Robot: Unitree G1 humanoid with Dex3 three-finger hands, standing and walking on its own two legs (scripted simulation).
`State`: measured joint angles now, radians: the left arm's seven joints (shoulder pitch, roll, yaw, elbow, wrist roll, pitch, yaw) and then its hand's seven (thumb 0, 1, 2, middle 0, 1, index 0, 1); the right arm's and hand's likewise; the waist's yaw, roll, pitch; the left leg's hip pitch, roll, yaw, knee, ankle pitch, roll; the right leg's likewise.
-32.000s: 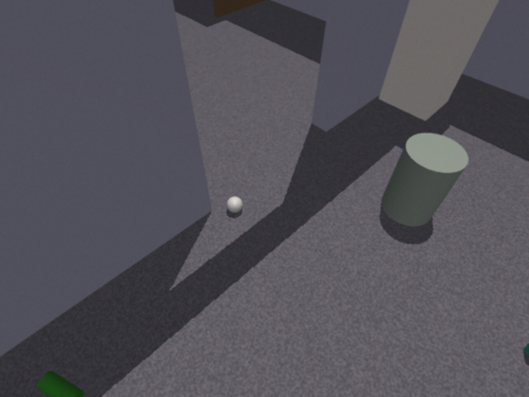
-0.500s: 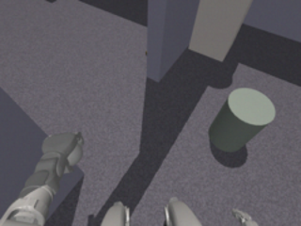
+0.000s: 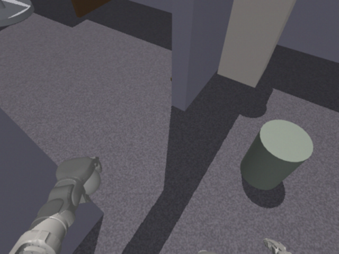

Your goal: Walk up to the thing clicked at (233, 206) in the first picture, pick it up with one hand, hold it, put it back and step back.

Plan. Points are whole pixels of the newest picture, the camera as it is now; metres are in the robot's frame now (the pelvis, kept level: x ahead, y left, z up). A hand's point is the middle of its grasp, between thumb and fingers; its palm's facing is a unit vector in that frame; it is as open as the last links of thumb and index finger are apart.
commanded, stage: hold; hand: left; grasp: from above
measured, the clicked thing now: (85, 181) +0.33 +0.22 -0.08
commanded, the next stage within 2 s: crouch in 1.82 s
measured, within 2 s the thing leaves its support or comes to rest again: neither
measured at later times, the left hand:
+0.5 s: hand (78, 185) +0.30 +0.22 -0.03, palm faces -0.45 -0.06 -0.89, open 9.8 cm
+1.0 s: hand (76, 190) +0.28 +0.21 -0.01, palm faces -0.44 -0.06 -0.90, open 9.8 cm
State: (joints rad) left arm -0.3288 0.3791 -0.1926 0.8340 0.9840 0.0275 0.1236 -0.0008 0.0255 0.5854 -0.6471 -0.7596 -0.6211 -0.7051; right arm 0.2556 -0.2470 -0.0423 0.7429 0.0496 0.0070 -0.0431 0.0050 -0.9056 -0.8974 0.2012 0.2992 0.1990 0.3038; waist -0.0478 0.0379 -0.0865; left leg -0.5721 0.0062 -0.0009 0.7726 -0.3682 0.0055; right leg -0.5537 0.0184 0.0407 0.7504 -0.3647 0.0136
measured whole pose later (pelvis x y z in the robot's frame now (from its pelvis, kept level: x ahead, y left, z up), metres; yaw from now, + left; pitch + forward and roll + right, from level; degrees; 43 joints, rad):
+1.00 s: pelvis -0.01 -0.01 +0.02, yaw -1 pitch +1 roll +0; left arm -0.25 0.40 -0.23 0.65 0.97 0.01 -0.02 0.00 0.04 0.59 -0.62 -0.78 -0.60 -0.72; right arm 0.19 -0.26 -0.02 0.70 0.07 0.04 -0.06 0.01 -0.91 -0.90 0.20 0.30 0.20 0.30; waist 0.00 0.05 -0.02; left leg -0.31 0.00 0.02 0.53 -0.25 0.00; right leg -0.31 0.01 0.06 0.54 -0.26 0.01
